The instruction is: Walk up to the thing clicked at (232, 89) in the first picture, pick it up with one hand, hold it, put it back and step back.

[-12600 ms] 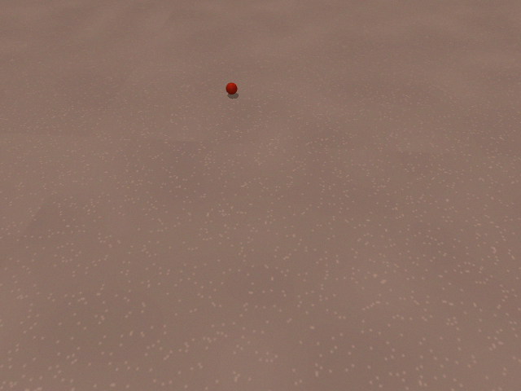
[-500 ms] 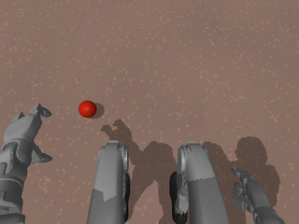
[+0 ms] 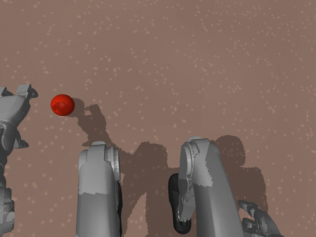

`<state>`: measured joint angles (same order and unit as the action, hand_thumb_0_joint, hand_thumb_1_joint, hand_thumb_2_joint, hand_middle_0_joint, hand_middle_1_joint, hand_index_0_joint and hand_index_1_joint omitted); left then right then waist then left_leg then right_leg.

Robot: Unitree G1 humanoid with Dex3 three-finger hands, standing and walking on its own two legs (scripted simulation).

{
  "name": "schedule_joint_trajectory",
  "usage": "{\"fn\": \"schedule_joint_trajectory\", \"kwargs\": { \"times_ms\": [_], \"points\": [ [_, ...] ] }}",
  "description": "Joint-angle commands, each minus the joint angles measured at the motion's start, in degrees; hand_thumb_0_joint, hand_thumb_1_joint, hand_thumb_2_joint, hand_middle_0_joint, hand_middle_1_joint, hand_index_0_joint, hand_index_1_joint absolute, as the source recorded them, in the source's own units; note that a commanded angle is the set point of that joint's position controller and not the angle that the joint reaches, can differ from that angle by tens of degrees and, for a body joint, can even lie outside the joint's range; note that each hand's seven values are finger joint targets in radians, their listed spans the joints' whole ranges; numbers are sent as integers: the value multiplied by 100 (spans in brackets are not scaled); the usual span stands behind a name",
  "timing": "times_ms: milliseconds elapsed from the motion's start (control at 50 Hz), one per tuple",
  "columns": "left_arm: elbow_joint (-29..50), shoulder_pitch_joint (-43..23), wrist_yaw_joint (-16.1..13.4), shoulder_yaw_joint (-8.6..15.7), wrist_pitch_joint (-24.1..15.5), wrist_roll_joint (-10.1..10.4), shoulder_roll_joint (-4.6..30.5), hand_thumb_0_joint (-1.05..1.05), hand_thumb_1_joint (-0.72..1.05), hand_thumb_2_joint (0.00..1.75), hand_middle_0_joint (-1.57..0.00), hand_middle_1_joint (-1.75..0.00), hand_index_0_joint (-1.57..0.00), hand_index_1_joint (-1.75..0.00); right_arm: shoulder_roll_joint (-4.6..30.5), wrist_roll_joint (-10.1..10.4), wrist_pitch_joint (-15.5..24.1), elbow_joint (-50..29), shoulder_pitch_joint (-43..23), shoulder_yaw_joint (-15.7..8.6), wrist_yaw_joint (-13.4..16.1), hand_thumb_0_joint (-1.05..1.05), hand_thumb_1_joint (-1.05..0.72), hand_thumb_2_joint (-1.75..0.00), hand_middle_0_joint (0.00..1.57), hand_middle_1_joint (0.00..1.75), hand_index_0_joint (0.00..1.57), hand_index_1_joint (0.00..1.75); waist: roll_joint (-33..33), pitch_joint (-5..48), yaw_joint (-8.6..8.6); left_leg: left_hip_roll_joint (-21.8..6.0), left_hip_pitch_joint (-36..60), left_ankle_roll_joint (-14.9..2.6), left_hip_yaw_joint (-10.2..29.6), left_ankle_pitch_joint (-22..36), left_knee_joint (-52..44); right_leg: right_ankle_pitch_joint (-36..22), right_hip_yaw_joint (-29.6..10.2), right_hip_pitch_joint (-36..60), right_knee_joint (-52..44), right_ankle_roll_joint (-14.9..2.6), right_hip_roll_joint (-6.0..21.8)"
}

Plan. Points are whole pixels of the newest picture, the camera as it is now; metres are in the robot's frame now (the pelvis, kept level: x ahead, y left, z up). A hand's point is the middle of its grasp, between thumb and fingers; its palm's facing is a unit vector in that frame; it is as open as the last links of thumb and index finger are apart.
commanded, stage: rise first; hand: left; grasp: from above
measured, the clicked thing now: (63, 105) +0.49 +0.31 -0.33
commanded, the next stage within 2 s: approach in 0.92 s
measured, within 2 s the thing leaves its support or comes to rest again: neither
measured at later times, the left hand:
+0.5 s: hand (31, 116) +0.41 +0.35 -0.20, palm faces -0.46 -0.08 -0.88, open 14.1 cm
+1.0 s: hand (36, 114) +0.42 +0.34 -0.22, palm faces -0.47 -0.08 -0.88, open 14.1 cm
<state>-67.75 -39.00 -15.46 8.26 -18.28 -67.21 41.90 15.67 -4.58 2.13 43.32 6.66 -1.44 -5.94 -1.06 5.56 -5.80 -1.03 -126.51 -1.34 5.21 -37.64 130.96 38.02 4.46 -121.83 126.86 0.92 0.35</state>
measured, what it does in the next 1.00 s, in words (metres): stands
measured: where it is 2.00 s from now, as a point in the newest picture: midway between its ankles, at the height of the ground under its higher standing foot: (147, 217)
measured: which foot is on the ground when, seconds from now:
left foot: down 0.00-1.00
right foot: down 0.00-1.00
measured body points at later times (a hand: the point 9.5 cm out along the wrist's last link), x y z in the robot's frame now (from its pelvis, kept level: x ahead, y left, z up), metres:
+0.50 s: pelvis +0.01 +0.00 -0.03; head +0.25 +0.07 +0.34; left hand +0.43 +0.35 -0.15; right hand +0.10 -0.28 -0.15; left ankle +0.09 +0.12 -0.33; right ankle +0.11 -0.13 -0.33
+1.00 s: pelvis +0.02 +0.00 -0.04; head +0.26 +0.07 +0.33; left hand +0.44 +0.35 -0.17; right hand +0.10 -0.28 -0.16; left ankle +0.09 +0.12 -0.33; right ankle +0.11 -0.13 -0.33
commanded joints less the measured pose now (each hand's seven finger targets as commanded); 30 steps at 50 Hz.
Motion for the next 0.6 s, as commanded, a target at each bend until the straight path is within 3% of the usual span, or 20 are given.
{"fn": "schedule_joint_trajectory", "kwargs": {
  "times_ms": [0,40,100,120,160,180,260,380,480,580],
  "points": [
    [620,-1713,-341,305,-86,-139,1765,0,-54,101,-6,-97,-6,-97,1345,-41,32,-235,796,-422,34,0,-89,-90,20,30,20,30,1470,3399,49,111,3102,41,-65,381,-1595,-487,326,915,-1089,-337,-159],
    [567,-1814,-392,401,-129,-202,1924,0,-52,99,-7,-97,-7,-97,1376,-84,13,-219,822,-391,-1,0,-90,-90,20,30,20,30,1540,3525,58,120,3088,43,-71,547,-1475,-606,319,961,-995,-324,-148],
    [313,-1884,-459,346,-184,-333,1885,0,-51,98,-7,-98,-8,-97,1338,-143,-24,-186,860,-362,-32,0,-90,-90,20,30,20,30,1304,3513,-41,144,2862,-9,-152,663,-1250,-714,309,1066,-1000,-306,-181],
    [85,-1685,-486,413,-192,-410,1947,0,-51,98,-8,-98,-9,-97,1335,-168,-46,-149,903,-358,-42,0,-90,-90,20,30,20,30,1281,3483,-25,158,2782,-23,-202,676,-1202,-723,307,1129,-1002,-300,-196],
    [300,-1935,-537,447,-263,-435,2051,0,-51,98,-9,-96,-9,-96,1328,-187,-61,-197,850,-338,-52,0,-90,-90,20,30,20,30,1388,3616,36,156,2830,-20,-229,778,-1134,-786,295,1142,-937,-303,-204],
    [-24,-1766,-552,446,-253,-494,2042,0,-50,97,-9,-96,-9,-96,1349,-212,-73,-155,865,-333,-63,0,-90,-90,20,30,20,30,1280,3504,-18,156,2717,-33,-222,706,-1086,-738,318,1090,-920,-301,-222],
    [-82,-1840,-639,562,-304,-497,2151,0,-52,98,-8,-99,-8,-99,1316,-301,-118,-101,928,-295,-91,0,-90,-90,20,30,20,30,1134,3689,-54,169,2557,-86,-319,970,-855,-989,310,1416,-907,-258,-261],
    [-121,-2076,-808,594,-340,-531,2209,0,-53,99,-6,-100,-7,-100,1357,-363,-102,-101,874,-274,-114,0,-90,-90,20,30,20,30,1327,3546,-88,139,2489,-61,-244,778,-809,-817,362,1086,-765,-284,-274],
    [-21,-2162,-874,618,-292,-560,2224,0,-54,100,-6,-101,-6,-101,1401,-410,-94,-40,913,-282,-131,0,-90,-90,20,30,20,30,1649,3739,-108,99,2828,-23,-176,1022,-761,-990,417,936,-580,-293,-270],
    [-279,-2057,-899,558,-215,-585,2192,0,-54,99,-6,-102,-7,-101,1348,-433,-115,-27,917,-230,-146,0,-90,-90,20,30,20,30,1410,3568,-147,123,2507,-68,-231,1004,-650,-1045,391,1070,-647,-286,-301]
  ]
}}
